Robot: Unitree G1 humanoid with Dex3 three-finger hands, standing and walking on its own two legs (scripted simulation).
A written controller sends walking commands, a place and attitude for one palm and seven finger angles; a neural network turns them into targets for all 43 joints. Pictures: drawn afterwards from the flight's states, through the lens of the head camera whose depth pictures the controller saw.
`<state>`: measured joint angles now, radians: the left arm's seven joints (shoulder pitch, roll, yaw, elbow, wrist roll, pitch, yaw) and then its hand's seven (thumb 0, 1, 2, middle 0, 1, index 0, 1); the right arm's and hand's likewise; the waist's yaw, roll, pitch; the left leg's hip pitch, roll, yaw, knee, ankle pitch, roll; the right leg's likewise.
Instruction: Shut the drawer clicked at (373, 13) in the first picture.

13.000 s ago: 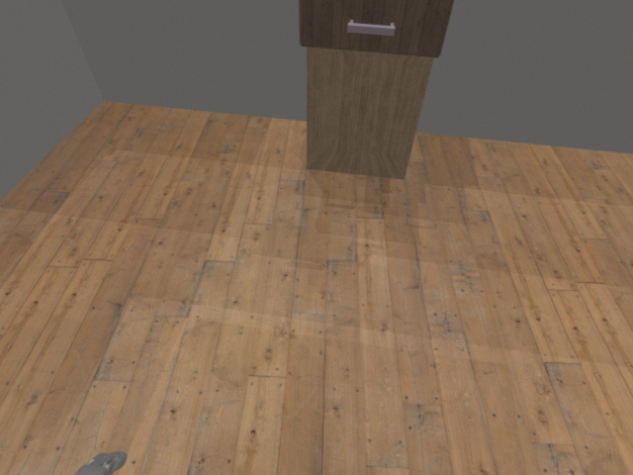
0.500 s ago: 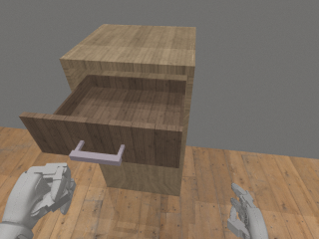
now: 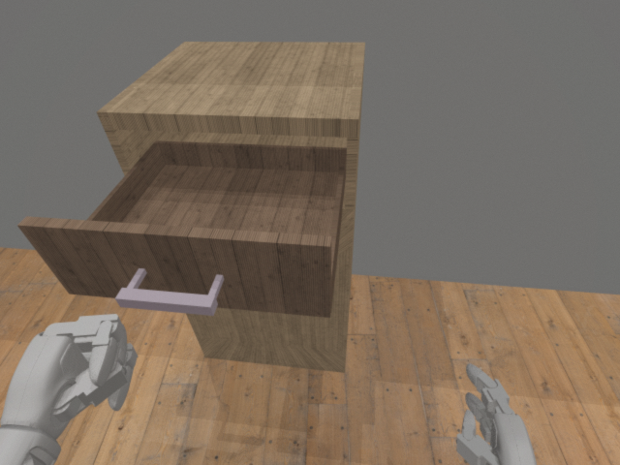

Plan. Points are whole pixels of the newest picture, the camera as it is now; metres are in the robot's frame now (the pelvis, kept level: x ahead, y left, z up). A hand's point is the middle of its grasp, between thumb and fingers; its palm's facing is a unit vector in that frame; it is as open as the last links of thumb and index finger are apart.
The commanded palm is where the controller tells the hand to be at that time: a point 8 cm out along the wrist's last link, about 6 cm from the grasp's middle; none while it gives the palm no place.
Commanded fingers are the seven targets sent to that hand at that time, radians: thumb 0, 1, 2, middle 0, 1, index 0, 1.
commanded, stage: bring the fist close to the handle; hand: left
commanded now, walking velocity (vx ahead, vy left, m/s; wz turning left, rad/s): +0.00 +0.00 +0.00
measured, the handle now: (172, 289) +0.33 +0.25 +0.05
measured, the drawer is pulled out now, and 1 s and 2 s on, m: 0.28 0.28 0.24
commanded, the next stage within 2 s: push the drawer shut in 1.24 s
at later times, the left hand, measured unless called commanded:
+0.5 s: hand (152, 362) +0.20 +0.21 +0.08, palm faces +0.05 -1.00 -0.07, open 3.3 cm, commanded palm +0.17 +0.27 +0.09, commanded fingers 0.00 0.90 0.90 -1.40 -1.60 -1.40 -1.60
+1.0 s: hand (183, 352) +0.24 +0.20 +0.05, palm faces +0.00 -1.00 -0.06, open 3.3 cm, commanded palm +0.20 +0.26 +0.06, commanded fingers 0.00 0.90 0.90 -1.40 -1.60 -1.40 -1.60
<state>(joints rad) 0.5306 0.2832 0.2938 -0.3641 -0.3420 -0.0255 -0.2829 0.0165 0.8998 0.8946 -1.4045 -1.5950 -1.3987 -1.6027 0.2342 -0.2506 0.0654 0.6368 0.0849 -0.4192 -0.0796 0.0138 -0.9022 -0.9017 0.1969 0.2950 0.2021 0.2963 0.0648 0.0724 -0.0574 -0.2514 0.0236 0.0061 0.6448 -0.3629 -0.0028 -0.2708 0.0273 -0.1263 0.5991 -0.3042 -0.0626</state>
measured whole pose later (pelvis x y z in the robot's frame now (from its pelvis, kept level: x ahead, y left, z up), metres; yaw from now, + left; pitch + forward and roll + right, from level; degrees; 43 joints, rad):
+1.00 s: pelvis +0.00 +0.03 -0.02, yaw -1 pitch +7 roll -1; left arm 0.34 0.20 0.13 -0.07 -0.22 -0.28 -0.18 0.02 0.90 0.89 -1.40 -1.60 -1.40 -1.60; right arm 0.26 -0.24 0.03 0.60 0.03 -0.27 -0.02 0.01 -0.90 -0.90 0.20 0.29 0.20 0.30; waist 0.00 0.04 -0.06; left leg -0.51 -0.01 0.04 0.82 -0.44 0.04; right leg -0.55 -0.02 -0.09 0.80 -0.38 -0.03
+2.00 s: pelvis -0.01 +0.01 -0.02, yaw +0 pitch +7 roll +0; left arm -0.03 0.28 0.21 0.31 -0.27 -0.29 -0.28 -0.02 0.78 0.89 -1.40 -1.60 -1.40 -1.60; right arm 0.23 -0.27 0.04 0.64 0.05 -0.22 -0.05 0.01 -0.90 -0.90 0.20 0.29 0.20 0.30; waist 0.00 0.04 -0.04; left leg -0.52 -0.01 0.01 0.81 -0.41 0.02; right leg -0.55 -0.01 -0.12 0.78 -0.36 -0.05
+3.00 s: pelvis -0.01 +0.02 -0.02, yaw -1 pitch +11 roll -1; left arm -0.61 0.36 0.28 0.94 -0.17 -0.38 -0.23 0.01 0.85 0.93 -1.40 -1.60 -1.40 -1.60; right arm 0.32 -0.27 0.04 0.66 0.03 -0.07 -0.02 0.01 -0.91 -0.90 0.20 0.29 0.20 0.30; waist -0.07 0.01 -0.05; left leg -0.62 0.00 0.04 0.83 -0.40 0.03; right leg -0.66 -0.01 -0.09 0.79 -0.34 -0.04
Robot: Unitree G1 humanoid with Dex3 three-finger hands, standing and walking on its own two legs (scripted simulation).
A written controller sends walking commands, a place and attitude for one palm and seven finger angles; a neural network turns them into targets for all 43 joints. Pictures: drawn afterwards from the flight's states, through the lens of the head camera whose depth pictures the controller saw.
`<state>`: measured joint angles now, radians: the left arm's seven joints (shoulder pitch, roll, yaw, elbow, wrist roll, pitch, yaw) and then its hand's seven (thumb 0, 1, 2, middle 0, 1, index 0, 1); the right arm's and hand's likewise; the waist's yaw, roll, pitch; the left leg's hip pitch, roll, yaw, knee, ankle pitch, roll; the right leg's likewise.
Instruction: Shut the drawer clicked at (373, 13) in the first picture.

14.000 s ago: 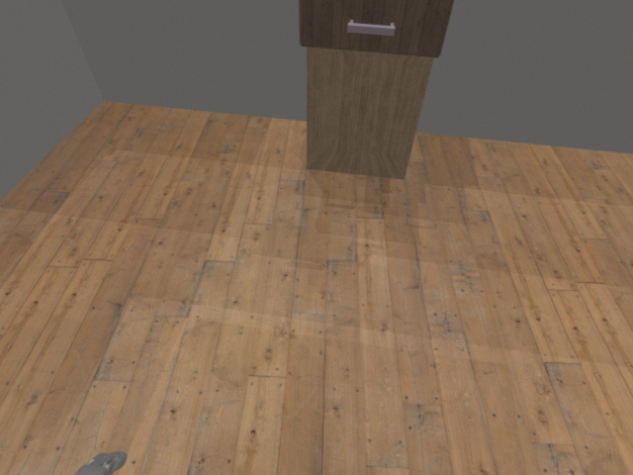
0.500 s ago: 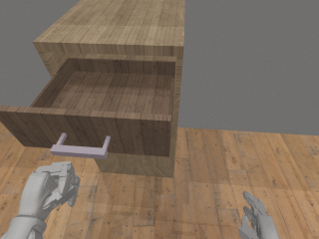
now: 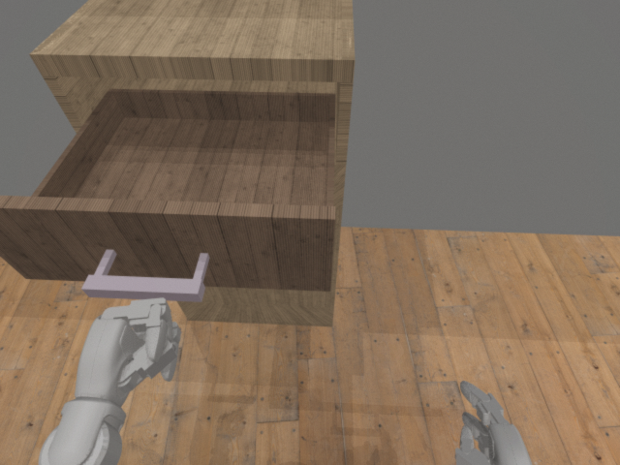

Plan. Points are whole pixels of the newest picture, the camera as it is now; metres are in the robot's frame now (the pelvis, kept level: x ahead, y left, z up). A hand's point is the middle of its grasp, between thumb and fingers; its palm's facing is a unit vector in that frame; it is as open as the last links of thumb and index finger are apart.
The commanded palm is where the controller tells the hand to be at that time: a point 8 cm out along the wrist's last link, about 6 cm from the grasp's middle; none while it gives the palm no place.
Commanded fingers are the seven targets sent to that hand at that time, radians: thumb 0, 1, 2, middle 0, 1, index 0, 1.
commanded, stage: bring the fist close to the handle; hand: left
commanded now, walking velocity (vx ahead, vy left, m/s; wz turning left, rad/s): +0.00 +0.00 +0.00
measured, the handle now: (150, 273) +0.33 +0.22 +0.08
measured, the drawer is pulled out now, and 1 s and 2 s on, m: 0.28 0.24 0.11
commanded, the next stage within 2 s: push the drawer shut in 0.24 s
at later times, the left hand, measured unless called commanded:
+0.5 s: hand (167, 344) +0.24 +0.18 +0.08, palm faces +0.03 -1.00 -0.07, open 3.3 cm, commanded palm +0.22 +0.24 +0.08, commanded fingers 0.00 0.90 0.90 -1.40 -1.60 -1.40 -1.60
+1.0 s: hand (170, 303) +0.29 +0.19 +0.07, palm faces +0.01 -1.00 -0.05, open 3.0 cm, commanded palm +0.28 +0.24 +0.08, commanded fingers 0.00 0.90 0.90 -1.40 -1.60 -1.40 -1.60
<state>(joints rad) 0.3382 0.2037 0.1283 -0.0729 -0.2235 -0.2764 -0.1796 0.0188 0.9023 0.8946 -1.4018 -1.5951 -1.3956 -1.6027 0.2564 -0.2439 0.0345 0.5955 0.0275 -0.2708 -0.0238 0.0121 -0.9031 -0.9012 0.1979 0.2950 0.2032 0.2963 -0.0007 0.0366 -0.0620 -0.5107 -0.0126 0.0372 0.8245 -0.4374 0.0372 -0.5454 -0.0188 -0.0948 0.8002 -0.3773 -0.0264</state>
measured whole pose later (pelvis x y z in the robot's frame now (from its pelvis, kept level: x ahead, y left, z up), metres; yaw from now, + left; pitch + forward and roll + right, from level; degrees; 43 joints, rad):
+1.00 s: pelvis -0.01 -0.01 +0.00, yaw +1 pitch +7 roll +0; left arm -0.03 0.28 0.21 0.31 -0.27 -0.29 -0.28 -0.02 0.78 0.89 -1.40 -1.60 -1.40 -1.60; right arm 0.23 -0.27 0.04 0.64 0.05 -0.22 -0.05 0.01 -0.90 -0.90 0.20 0.29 0.20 0.30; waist 0.00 0.04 -0.04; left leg -0.52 -0.01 0.01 0.81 -0.41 0.02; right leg -0.55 -0.01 -0.12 0.78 -0.36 -0.05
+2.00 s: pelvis -0.01 -0.01 +0.00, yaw +0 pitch +11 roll -1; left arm -0.61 0.36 0.28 0.94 -0.17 -0.38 -0.23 0.01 0.85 0.93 -1.40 -1.60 -1.40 -1.60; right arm 0.32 -0.27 0.04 0.66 0.03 -0.07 -0.02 0.01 -0.91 -0.90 0.20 0.29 0.20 0.30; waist -0.07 0.01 -0.05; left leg -0.62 0.00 0.04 0.83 -0.40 0.03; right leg -0.66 -0.01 -0.09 0.79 -0.34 -0.04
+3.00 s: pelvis +0.00 +0.00 -0.02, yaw -2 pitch +20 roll -3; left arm -1.01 0.58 0.43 1.28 -0.05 -0.38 -0.23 0.03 0.82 0.92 -1.40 -1.60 -1.40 -1.60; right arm 0.43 -0.29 0.05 0.65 -0.02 0.04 0.00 0.00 -0.91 -0.90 0.20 0.29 0.20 0.30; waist -0.20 0.02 -0.07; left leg -0.83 0.03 0.03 0.92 -0.44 0.04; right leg -0.84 0.02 -0.09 0.83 -0.34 -0.03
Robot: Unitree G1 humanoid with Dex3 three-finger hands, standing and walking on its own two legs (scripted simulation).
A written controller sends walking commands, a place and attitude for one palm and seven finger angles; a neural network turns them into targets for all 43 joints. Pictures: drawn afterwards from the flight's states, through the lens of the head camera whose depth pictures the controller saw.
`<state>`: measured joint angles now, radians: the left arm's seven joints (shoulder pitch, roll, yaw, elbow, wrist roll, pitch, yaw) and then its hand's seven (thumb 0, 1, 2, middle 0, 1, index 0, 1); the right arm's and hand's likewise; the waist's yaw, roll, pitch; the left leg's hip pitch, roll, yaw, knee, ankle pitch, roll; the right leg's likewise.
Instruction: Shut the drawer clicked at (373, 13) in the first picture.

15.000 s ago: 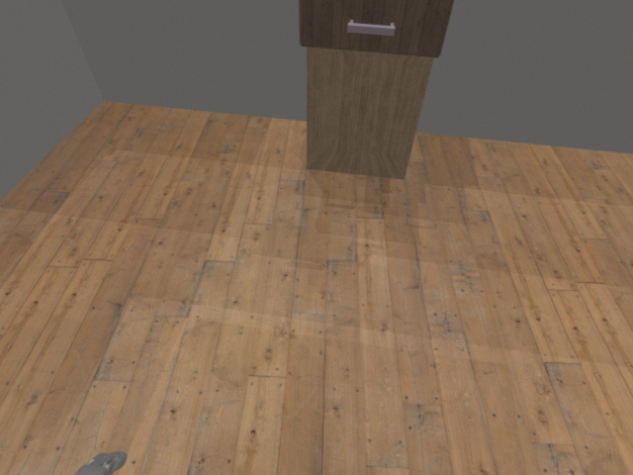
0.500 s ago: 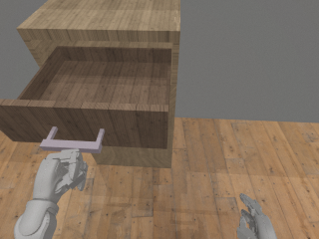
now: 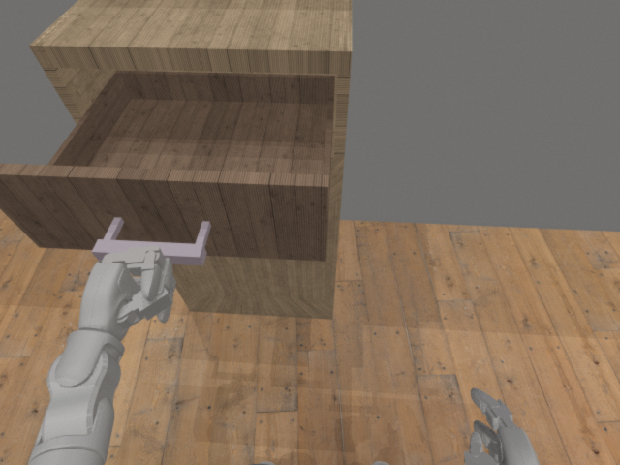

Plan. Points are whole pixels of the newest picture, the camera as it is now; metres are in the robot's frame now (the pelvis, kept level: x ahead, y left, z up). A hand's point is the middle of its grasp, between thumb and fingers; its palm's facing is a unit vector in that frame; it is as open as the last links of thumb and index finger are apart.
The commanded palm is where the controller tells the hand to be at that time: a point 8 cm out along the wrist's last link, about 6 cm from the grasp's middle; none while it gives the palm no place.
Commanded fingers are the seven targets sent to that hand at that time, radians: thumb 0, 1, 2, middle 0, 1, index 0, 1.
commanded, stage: push the drawer shut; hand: left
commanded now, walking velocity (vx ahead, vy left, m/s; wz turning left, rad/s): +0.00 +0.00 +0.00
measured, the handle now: (155, 239) +0.38 +0.23 +0.07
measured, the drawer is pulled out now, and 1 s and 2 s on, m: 0.24 0.11 0.00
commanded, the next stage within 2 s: none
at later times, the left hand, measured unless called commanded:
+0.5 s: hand (183, 248) +0.37 +0.19 +0.07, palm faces -0.02 -1.00 -0.04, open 3.1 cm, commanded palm +0.35 +0.24 +0.08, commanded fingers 0.00 0.90 0.90 -1.40 -1.60 -1.40 -1.60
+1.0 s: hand (197, 210) +0.43 +0.19 +0.07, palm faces -0.01 -1.00 -0.03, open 3.2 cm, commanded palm +0.42 +0.23 +0.08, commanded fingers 0.00 0.90 0.90 -1.40 -1.60 -1.40 -1.60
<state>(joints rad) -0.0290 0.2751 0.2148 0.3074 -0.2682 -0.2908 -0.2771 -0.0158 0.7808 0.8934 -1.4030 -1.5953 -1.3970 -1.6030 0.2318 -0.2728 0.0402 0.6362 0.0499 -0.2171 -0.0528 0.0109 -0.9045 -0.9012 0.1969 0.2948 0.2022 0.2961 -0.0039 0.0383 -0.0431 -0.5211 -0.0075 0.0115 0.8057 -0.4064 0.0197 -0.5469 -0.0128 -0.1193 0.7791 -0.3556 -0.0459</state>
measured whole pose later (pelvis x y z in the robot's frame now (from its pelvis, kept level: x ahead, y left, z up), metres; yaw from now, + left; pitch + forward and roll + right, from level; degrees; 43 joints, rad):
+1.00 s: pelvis +0.00 +0.01 +0.00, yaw -2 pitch +11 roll -1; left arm -0.61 0.36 0.28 0.94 -0.17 -0.38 -0.23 0.01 0.85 0.93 -1.40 -1.60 -1.40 -1.60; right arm 0.32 -0.27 0.04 0.66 0.03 -0.07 -0.02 0.01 -0.91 -0.90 0.20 0.29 0.20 0.30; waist -0.07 0.01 -0.05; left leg -0.62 0.00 0.04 0.83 -0.40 0.03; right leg -0.66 -0.01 -0.09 0.79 -0.34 -0.04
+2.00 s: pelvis +0.01 +0.02 -0.02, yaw -3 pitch +20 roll -3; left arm -1.01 0.58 0.43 1.28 -0.05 -0.38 -0.23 0.03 0.82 0.92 -1.40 -1.60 -1.40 -1.60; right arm 0.43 -0.29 0.05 0.65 -0.02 0.04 0.00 0.00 -0.91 -0.90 0.20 0.29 0.20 0.30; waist -0.20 0.02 -0.07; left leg -0.83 0.03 0.03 0.92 -0.44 0.04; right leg -0.84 0.02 -0.09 0.83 -0.34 -0.03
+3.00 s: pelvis +0.00 +0.03 -0.02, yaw -3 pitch +21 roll -4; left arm -1.02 0.58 0.41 1.25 -0.05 -0.35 -0.20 0.00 0.77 0.91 -1.40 -1.60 -1.40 -1.60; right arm 0.46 -0.28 0.07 0.63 -0.03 0.04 0.03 0.00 -0.91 -0.90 0.20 0.29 0.20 0.30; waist -0.21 0.03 -0.08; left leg -0.88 0.03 0.03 0.95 -0.44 0.05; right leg -0.88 0.02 -0.10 0.84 -0.33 -0.02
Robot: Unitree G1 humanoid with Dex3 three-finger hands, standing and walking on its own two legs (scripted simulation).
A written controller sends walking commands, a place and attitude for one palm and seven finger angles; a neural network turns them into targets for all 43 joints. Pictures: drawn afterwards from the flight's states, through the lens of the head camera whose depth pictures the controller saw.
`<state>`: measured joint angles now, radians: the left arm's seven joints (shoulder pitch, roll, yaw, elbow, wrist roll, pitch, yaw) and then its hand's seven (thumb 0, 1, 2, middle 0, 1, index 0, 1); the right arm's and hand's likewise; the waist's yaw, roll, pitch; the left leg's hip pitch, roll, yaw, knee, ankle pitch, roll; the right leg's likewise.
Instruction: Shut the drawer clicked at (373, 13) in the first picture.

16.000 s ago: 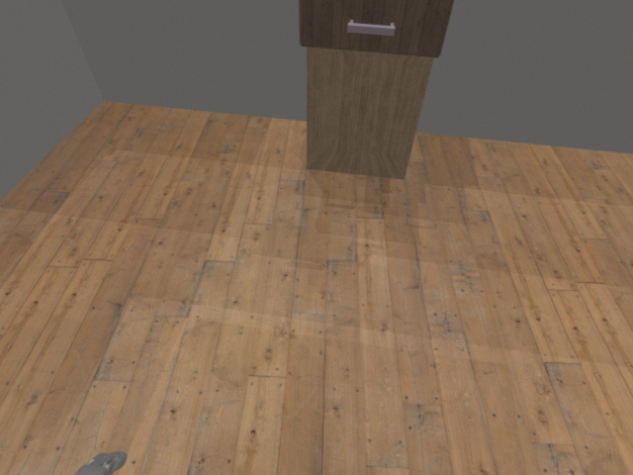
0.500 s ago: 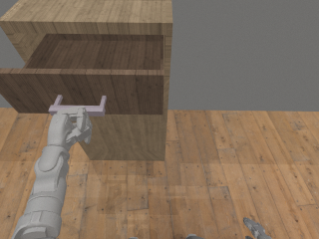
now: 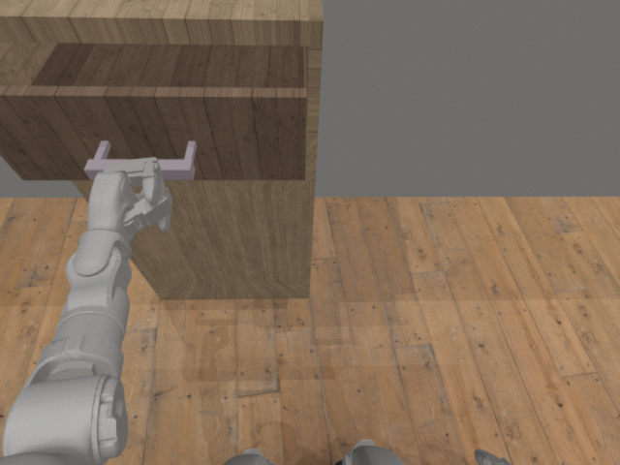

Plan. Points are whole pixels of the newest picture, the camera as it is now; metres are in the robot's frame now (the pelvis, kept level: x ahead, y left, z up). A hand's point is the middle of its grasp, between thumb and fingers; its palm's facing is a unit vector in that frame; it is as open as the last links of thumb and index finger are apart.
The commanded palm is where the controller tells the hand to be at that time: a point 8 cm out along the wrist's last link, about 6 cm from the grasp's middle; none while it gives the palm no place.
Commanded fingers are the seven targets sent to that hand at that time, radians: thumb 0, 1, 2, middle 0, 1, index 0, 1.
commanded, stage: push the drawer shut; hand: left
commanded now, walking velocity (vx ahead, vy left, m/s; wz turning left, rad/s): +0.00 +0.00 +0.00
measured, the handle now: (144, 158) +0.51 +0.23 +0.08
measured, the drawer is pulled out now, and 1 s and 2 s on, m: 0.11 0.00 0.00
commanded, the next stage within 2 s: pull the fist back off the drawer in 1.32 s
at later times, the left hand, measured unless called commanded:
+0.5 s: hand (176, 167) +0.49 +0.19 +0.08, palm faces +0.02 -1.00 -0.03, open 3.2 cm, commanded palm +0.48 +0.23 +0.08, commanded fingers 0.00 0.90 0.90 -1.40 -1.60 -1.40 -1.60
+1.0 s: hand (178, 139) +0.54 +0.19 +0.08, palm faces +0.02 -1.00 -0.03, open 3.2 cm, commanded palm +0.53 +0.24 +0.08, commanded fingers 0.00 0.90 0.90 -1.40 -1.60 -1.40 -1.60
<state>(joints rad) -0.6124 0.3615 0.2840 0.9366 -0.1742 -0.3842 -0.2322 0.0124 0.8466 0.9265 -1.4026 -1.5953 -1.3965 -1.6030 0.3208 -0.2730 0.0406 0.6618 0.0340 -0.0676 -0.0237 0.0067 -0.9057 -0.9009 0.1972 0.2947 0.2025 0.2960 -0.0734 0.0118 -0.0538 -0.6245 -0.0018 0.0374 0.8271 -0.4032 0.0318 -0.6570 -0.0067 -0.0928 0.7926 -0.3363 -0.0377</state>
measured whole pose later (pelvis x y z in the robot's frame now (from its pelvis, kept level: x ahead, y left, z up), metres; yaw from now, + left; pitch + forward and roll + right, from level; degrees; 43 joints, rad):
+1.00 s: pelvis +0.01 +0.01 -0.01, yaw -2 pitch +20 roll -3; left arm -1.01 0.58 0.43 1.28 -0.05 -0.38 -0.23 0.03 0.82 0.92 -1.40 -1.60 -1.40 -1.60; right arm 0.43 -0.29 0.05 0.65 -0.02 0.04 0.00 0.00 -0.91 -0.90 0.20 0.29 0.20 0.30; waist -0.20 0.02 -0.07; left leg -0.83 0.03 0.03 0.92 -0.44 0.04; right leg -0.84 0.02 -0.09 0.83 -0.34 -0.03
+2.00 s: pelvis +0.00 +0.02 -0.02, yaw -2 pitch +21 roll -4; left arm -1.02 0.58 0.41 1.25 -0.05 -0.35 -0.20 0.00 0.77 0.91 -1.40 -1.60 -1.40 -1.60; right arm 0.46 -0.28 0.07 0.63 -0.03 0.04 0.03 0.00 -0.91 -0.90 0.20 0.29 0.20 0.30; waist -0.21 0.03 -0.08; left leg -0.88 0.03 0.03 0.95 -0.44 0.05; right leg -0.88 0.02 -0.10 0.84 -0.33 -0.02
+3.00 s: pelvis +0.03 +0.01 +0.04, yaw -1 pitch -1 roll -1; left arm 0.03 0.30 0.19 0.06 -0.08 -0.08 0.07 0.02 0.90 0.89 -1.40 -1.59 -1.40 -1.60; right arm 0.19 -0.25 0.05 0.60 0.04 -0.05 -0.06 0.01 -0.91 -0.90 0.20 0.29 0.20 0.30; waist 0.03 0.05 0.01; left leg -0.15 -0.02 0.05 0.47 -0.30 0.04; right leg -0.20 0.01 -0.06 0.45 -0.24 -0.02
